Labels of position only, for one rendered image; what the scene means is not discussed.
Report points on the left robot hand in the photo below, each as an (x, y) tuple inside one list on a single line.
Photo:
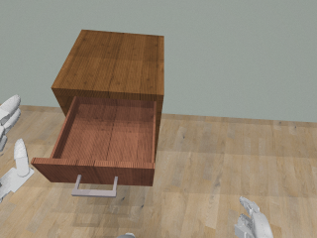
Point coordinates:
[(16, 177)]

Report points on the right robot hand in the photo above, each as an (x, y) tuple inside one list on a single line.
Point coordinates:
[(255, 227)]

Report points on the handle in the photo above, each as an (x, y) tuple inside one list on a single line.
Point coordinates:
[(94, 192)]

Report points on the drawer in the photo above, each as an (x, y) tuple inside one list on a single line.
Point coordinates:
[(104, 138)]

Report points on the cabinet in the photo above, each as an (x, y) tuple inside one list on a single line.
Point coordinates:
[(113, 65)]

